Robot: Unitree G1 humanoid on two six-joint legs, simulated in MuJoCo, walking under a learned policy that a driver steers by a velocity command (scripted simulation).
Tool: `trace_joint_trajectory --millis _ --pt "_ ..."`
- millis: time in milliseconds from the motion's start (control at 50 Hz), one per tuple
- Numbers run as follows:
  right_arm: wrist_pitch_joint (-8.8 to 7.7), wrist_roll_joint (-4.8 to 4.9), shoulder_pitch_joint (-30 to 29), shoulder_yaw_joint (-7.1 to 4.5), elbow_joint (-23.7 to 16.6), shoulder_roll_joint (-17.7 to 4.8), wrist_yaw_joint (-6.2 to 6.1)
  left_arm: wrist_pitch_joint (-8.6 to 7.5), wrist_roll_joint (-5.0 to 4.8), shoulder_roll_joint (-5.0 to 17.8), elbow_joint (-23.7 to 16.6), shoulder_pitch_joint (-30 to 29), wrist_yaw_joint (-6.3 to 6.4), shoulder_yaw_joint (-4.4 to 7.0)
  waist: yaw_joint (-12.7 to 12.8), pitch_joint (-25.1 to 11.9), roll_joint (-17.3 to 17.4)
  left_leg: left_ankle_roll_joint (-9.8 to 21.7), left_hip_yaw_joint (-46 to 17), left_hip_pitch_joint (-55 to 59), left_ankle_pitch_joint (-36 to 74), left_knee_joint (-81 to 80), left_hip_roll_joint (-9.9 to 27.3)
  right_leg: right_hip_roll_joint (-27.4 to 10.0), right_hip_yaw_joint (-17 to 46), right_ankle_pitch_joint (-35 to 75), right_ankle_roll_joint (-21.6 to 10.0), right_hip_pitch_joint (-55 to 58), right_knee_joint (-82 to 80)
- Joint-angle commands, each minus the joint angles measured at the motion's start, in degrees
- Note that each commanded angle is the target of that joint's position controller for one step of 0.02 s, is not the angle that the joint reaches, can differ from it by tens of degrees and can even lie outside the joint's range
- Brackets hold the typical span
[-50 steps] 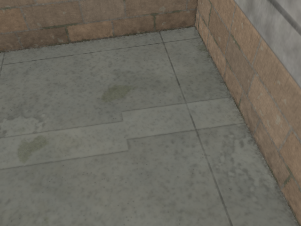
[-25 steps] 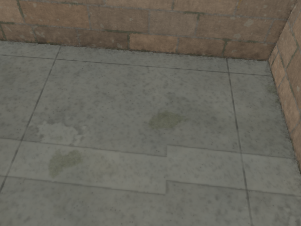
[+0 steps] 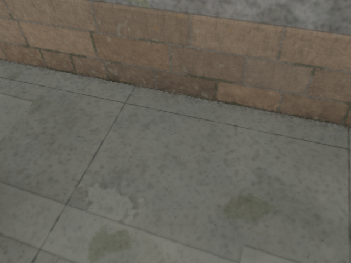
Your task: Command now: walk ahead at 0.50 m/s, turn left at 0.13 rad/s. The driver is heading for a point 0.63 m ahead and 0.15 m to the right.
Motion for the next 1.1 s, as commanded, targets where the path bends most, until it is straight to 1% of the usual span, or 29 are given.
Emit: trace_joint_trajectory --millis 20,80,100,180,240,260,280,300,320,340,360,380,400,480,560,680,740,760,780,800,820,840,860,880,920,960,1020,1080,1100 --pt "0.00 -0.38 -1.1 -0.28 -3.3 -2.8 0.53 -1.26 -0.51 6.6 -1.4 0.6 -0.07 1.18 -1.1 1.2 -7.2 -1.8 2.0 -7.2 5.0 -5.4 3.5 -14.8 12.6 8.9 -8.1 2.8 -12.0" --pt "-0.51 0.10 -8.0 0.72 -5.1 -1.1 1.01 -0.95 -0.66 6.9 0.3 2.8 -0.03 1.11 0.7 2.1 -7.0 -2.8 5.0 -6.0 10.7 -15.8 4.2 -13.0 9.1 13.0 -7.2 3.5 -12.3" --pt "-0.62 0.41 -9.7 1.24 -5.4 -0.3 1.26 -0.78 -0.02 7.7 0.7 3.9 -0.23 1.36 1.2 1.5 -8.2 -2.6 5.8 -4.8 11.8 -18.9 4.1 -12.8 7.8 14.6 -7.1 4.3 -11.7" --pt "-0.98 0.52 -14.4 1.50 -6.4 -1.0 1.07 -0.20 0.16 8.1 2.8 7.2 -0.08 1.42 2.3 2.5 -7.3 -0.8 7.8 -1.8 11.3 -26.0 2.5 -14.7 6.9 24.1 -6.5 8.0 -8.3" --pt "-2.23 0.11 -9.2 1.32 -4.5 -1.3 -0.07 0.28 0.23 7.7 4.1 7.5 0.61 1.21 0.0 -0.2 -7.5 1.6 8.1 7.3 10.5 -30.6 -0.5 -14.4 6.5 43.4 -3.8 10.5 2.1" --pt "-3.14 -0.40 -2.0 0.89 -1.9 -2.0 -0.69 0.44 -0.37 7.8 4.3 6.5 0.78 1.09 -3.6 -3.6 -6.0 2.6 8.4 16.0 15.7 -35.9 -1.6 -12.1 5.5 44.9 -2.2 9.3 10.2" --pt "-4.01 -1.45 5.2 0.07 0.2 -5.0 -1.44 0.15 -1.07 6.9 3.3 6.2 0.92 0.69 -5.9 -9.0 -4.0 4.0 3.6 29.4 28.2 -35.0 4.7 -9.7 4.8 33.1 -0.7 1.5 20.0" --pt "-4.00 -2.33 11.5 -1.13 0.4 -10.4 -1.93 0.00 -1.93 1.9 1.3 10.2 1.14 -0.54 -5.9 -18.6 7.3 9.7 -12.4 47.0 56.4 -29.7 23.7 -3.8 1.4 -4.3 1.2 -12.6 38.5" --pt "-2.73 1.15 11.2 -1.84 0.3 -10.8 -1.67 1.22 -2.53 4.5 3.1 13.9 2.12 0.48 -5.5 -25.8 9.3 16.0 -20.7 47.8 65.2 -31.4 28.8 1.5 3.8 -26.5 1.5 -17.1 50.4" --pt "-2.22 2.44 6.9 -1.15 -0.8 -7.6 -1.60 2.32 -1.08 7.2 3.1 10.2 2.44 1.53 -4.1 -19.1 1.7 14.3 -13.3 40.2 59.6 -33.9 25.1 -2.0 6.8 -23.6 1.4 -18.6 52.5" --pt "-2.22 2.20 1.6 -0.06 -1.6 -4.1 -1.87 2.72 -0.59 6.0 2.3 6.6 2.08 1.54 -2.4 -11.7 1.7 12.1 -8.3 33.2 54.2 -36.8 22.3 -3.8 6.0 -20.3 1.6 -20.3 50.8" --pt "-2.19 1.95 -0.8 0.63 -1.7 -1.9 -2.22 3.38 -0.13 5.1 2.2 5.2 1.72 1.68 -1.1 -6.9 1.4 10.0 -4.2 27.0 49.8 -39.7 19.8 -5.3 5.7 -17.6 2.1 -19.7 48.6" --pt "-2.12 2.07 -2.0 0.83 -1.6 -1.4 -2.72 4.32 0.59 4.6 2.2 5.0 1.20 1.89 0.1 -4.7 2.4 8.7 -1.0 22.3 45.7 -42.0 17.9 -6.1 5.3 -15.1 2.8 -17.8 46.8" --pt "-2.42 1.52 -3.1 0.25 -1.9 -2.8 -3.24 6.73 0.90 2.9 1.4 5.6 0.39 2.45 2.4 -6.0 2.4 9.8 5.7 16.4 40.6 -44.4 17.1 -5.0 3.3 -10.1 4.3 -15.1 47.4" --pt "-1.49 1.12 -2.8 0.01 -1.3 -2.8 -3.72 8.11 1.40 2.7 -1.9 -0.8 -0.29 2.41 1.3 -3.8 4.0 9.7 8.8 15.7 24.4 -46.2 16.7 -6.7 2.1 -5.8 4.8 -17.6 37.7" --pt "0.30 0.72 -0.6 -1.42 -0.7 -5.9 -3.07 8.65 1.20 3.5 -6.3 -6.7 -1.23 2.28 -1.3 -4.2 4.0 9.5 9.6 18.0 16.0 -42.8 19.9 -5.9 -1.2 -10.3 3.2 -13.4 26.1" --pt "1.36 1.04 -0.9 -2.23 -0.6 -7.3 -2.95 8.13 0.82 3.5 -7.9 -6.7 -1.24 2.45 -1.1 -4.2 3.7 7.2 10.1 18.9 13.5 -38.2 20.7 -5.0 -2.3 -11.3 1.7 -9.5 17.6" --pt "1.78 1.07 -0.6 -2.52 -0.3 -7.6 -2.93 7.47 0.79 3.6 -7.9 -5.4 -1.08 2.46 -0.1 -4.4 1.7 4.6 11.7 17.5 11.1 -34.5 19.7 -4.3 -2.1 -6.3 0.9 -5.4 10.9" --pt "2.26 0.68 1.9 -2.48 0.3 -6.3 -2.71 6.57 1.13 6.0 -7.2 -3.2 -0.55 3.07 0.2 -4.7 -5.0 0.8 14.4 14.6 5.5 -26.5 16.4 -6.6 4.1 -1.5 -0.2 -1.1 2.5" --pt "2.56 1.08 2.6 -1.32 -2.7 -1.3 -2.26 6.00 1.40 14.5 -8.4 -3.2 0.27 4.99 -1.2 -4.0 -22.3 -4.3 19.3 0.8 -14.3 -11.7 6.4 -22.6 26.4 17.3 -6.0 4.0 -1.6" --pt "3.66 0.87 -3.8 -1.29 -4.3 -2.8 -3.08 6.18 0.79 16.1 -7.2 1.7 0.49 5.96 3.6 -3.4 -16.9 -5.1 10.2 -4.3 -22.5 -1.9 1.6 -26.0 29.7 26.9 -13.4 2.4 -1.2" --pt "4.24 1.21 -4.0 -1.38 -4.3 -3.0 -3.12 6.45 0.51 13.8 -6.8 1.6 0.84 5.45 2.2 -3.2 -11.5 -5.2 6.3 -5.2 -19.3 2.4 2.5 -23.3 25.2 26.8 -13.9 2.4 -0.4" --pt "4.04 1.87 -3.3 -1.39 -3.7 -2.7 -2.96 6.80 0.27 11.6 -7.5 -2.4 1.11 4.79 0.2 -1.9 -9.8 -4.9 4.6 -4.9 -14.0 2.2 3.0 -19.6 21.1 22.9 -12.1 0.7 -0.8" --pt "3.59 1.73 -3.0 -1.58 -3.4 -3.1 -2.95 7.09 0.07 10.3 -8.5 -6.3 1.28 4.37 -1.3 -1.8 -10.0 -4.5 3.8 -4.9 -10.1 0.7 3.3 -16.4 18.7 19.9 -9.9 0.8 -0.9" --pt "3.44 0.47 -1.4 -2.05 -2.7 -4.4 -2.67 7.07 -0.33 8.2 -9.8 -8.6 1.19 3.73 -1.8 -4.7 -9.7 -4.6 4.3 -3.1 -6.9 2.4 2.1 -14.1 16.9 24.3 -9.4 2.0 0.0" --pt "3.71 0.94 -1.5 -1.95 -3.0 -3.6 -2.51 6.65 -0.40 9.2 -9.6 -6.8 0.87 4.02 -1.4 -6.1 -7.6 -5.1 3.7 -2.8 -6.5 1.2 1.7 -14.0 17.7 24.4 -9.7 3.4 0.4" --pt "4.18 1.25 -3.4 -1.64 -4.2 -3.0 -2.83 6.57 -0.01 10.5 -9.3 -4.7 0.90 4.46 0.0 -5.1 -8.7 -5.6 3.0 -3.4 -7.2 -4.4 1.5 -14.0 20.9 18.1 -10.2 4.1 -0.1" --pt "3.86 0.64 -5.6 -1.58 -5.6 -3.8 -2.23 6.91 0.57 11.0 -9.2 -2.9 0.55 4.77 1.7 -4.8 -10.5 -5.4 2.9 -2.1 -7.8 -10.3 1.0 -13.1 26.7 -13.0 -11.2 2.3 -5.0" --pt "3.59 0.57 -6.5 -1.56 -6.1 -4.0 -1.98 6.97 0.80 11.3 -9.3 -2.9 0.33 4.88 2.0 -3.8 -10.9 -5.2 3.0 -1.6 -8.4 -12.2 0.6 -13.0 28.6 -18.2 -11.4 1.3 -6.0"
